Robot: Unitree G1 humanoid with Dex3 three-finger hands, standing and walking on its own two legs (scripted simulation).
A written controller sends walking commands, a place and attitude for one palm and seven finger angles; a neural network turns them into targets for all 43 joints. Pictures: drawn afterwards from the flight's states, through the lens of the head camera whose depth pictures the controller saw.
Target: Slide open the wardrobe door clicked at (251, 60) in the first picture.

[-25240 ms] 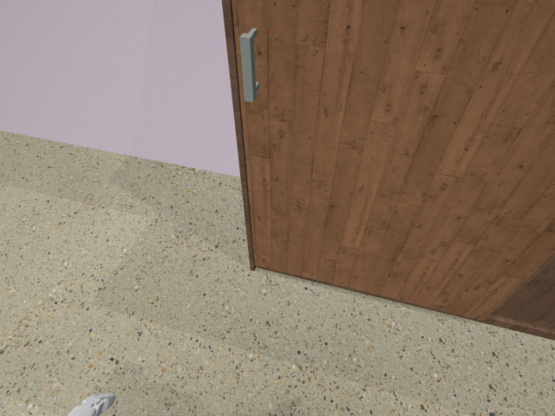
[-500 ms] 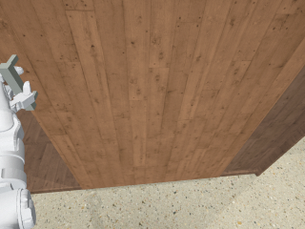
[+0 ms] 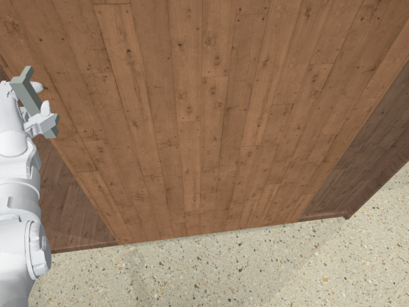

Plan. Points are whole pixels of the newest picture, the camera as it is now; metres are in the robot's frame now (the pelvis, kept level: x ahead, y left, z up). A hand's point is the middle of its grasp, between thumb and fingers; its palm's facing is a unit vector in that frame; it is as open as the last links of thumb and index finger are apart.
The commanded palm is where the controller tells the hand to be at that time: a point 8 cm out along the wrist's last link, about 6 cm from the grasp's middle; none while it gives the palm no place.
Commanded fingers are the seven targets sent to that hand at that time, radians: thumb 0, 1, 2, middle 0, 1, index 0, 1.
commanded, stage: stop walking and hold the door there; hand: left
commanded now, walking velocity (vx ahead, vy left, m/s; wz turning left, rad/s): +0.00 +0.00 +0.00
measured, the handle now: (40, 103) +0.47 +0.35 +0.15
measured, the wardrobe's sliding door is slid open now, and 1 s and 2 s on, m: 0.57 0.57 0.57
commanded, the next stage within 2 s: loosen the grip on the handle in 1.56 s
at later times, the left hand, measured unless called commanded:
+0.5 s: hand (49, 122) +0.43 +0.32 +0.13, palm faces +0.35 -0.91 -0.24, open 5.5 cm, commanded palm +0.40 +0.35 +0.12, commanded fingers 0.00 0.90 0.90 -0.45 -1.40 -0.45 -1.40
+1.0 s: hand (51, 122) +0.43 +0.32 +0.13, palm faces +0.35 -0.92 -0.17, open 5.6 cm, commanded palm +0.40 +0.35 +0.12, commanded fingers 0.00 0.90 0.90 -0.45 -1.40 -0.45 -1.40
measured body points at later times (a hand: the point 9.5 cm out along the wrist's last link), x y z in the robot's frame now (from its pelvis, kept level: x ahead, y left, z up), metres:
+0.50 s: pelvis +0.02 +0.06 -0.01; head +0.05 +0.05 +0.43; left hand +0.41 +0.37 +0.14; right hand +0.16 -0.22 -0.12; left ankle +0.05 +0.20 -0.74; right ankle +0.04 -0.12 -0.72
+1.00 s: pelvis +0.00 +0.07 +0.00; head +0.06 +0.07 +0.44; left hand +0.41 +0.37 +0.14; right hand +0.14 -0.20 -0.12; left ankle -0.01 +0.19 -0.74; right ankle +0.00 -0.01 -0.74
